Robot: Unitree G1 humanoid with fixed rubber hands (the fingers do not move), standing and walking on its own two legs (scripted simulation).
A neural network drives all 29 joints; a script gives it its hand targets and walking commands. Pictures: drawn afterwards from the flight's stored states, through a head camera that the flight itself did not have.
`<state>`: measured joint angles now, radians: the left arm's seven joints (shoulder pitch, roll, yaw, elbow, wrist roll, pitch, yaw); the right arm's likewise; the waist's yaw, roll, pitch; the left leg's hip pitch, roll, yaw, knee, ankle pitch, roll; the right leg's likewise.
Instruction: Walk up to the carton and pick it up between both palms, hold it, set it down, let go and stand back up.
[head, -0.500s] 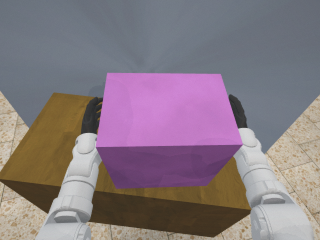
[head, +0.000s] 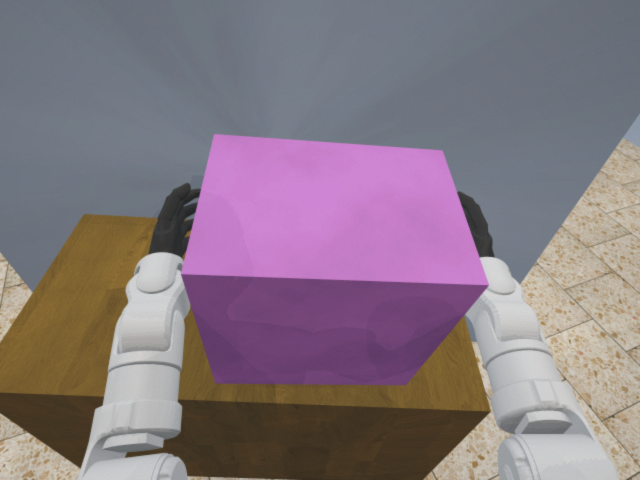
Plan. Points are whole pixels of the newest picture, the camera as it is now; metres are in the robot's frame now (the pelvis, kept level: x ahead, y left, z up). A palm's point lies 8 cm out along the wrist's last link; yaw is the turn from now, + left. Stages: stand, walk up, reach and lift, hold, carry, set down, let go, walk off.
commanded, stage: reach and lift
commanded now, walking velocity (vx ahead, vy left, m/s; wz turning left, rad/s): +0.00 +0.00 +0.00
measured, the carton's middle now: (321, 274) +0.37 +0.00 +0.06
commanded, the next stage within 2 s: hold in 1.48 s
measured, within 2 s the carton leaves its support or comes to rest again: neither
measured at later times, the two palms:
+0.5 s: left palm (168, 212) +0.38 +0.18 +0.16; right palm (478, 238) +0.37 -0.19 +0.14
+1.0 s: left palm (155, 218) +0.36 +0.19 +0.17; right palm (487, 229) +0.35 -0.19 +0.17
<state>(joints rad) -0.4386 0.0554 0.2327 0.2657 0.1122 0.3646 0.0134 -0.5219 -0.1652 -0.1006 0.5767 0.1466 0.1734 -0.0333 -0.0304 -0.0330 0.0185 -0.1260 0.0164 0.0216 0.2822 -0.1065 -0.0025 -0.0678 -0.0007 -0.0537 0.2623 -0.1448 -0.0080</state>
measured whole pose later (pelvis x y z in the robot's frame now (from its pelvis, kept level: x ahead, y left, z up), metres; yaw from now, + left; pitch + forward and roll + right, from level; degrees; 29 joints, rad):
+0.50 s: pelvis +0.01 +0.01 +0.00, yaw +0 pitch -4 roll +0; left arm -0.50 0.08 0.24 0.17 0.15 0.52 -0.02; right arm -0.55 -0.15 -0.11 0.53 0.17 0.25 -0.05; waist -0.08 -0.05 0.01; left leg -0.08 0.00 0.02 0.27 -0.12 0.01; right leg -0.02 -0.02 -0.05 0.24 -0.16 0.01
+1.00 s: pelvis -0.01 -0.01 +0.00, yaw +1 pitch -4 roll +0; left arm -0.53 0.11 0.29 0.14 0.16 0.62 -0.07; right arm -0.60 -0.13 -0.10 0.49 0.18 0.36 -0.10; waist -0.08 -0.06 -0.02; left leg -0.11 0.01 -0.01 0.27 -0.09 -0.01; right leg -0.05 0.00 -0.07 0.27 -0.15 -0.02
